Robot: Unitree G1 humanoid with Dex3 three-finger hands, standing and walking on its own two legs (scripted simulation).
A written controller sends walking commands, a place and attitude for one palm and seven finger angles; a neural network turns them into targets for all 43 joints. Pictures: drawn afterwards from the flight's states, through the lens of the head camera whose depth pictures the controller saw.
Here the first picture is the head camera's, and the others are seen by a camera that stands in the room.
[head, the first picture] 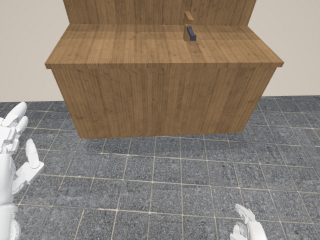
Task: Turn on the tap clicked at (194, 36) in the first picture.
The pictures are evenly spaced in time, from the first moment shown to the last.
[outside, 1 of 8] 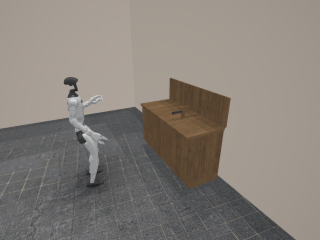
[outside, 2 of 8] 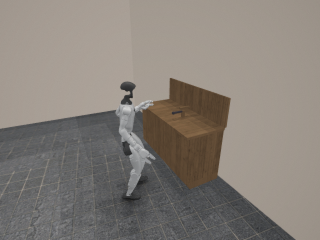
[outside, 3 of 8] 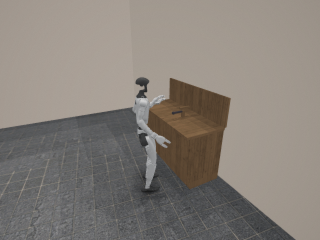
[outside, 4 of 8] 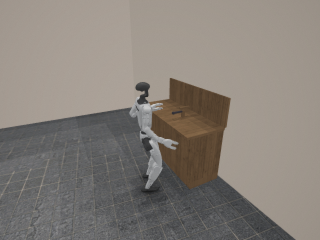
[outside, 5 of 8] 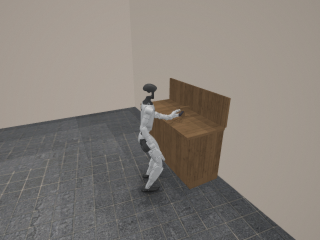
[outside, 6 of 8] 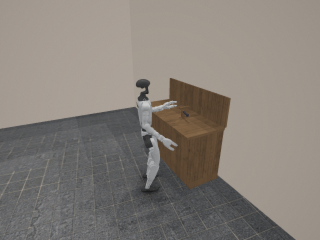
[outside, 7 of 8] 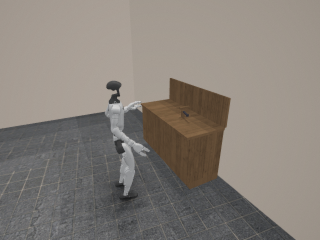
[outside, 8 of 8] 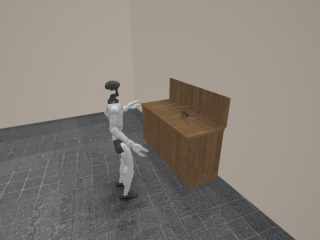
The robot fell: no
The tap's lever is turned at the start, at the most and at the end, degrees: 0 77 77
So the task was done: yes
